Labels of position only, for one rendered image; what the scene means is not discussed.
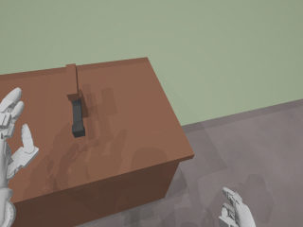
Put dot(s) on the robot left forearm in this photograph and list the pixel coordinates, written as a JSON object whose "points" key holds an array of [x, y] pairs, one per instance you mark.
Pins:
{"points": [[7, 208]]}

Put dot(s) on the counter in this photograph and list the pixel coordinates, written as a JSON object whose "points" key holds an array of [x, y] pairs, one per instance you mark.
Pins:
{"points": [[132, 146]]}

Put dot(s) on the robot right hand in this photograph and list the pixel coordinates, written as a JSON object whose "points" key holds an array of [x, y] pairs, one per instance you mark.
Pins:
{"points": [[240, 216]]}

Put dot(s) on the tap lever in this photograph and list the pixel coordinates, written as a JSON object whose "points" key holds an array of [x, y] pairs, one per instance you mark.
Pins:
{"points": [[78, 129]]}

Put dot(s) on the robot left hand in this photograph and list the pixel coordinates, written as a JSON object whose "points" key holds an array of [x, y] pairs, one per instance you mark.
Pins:
{"points": [[10, 109]]}

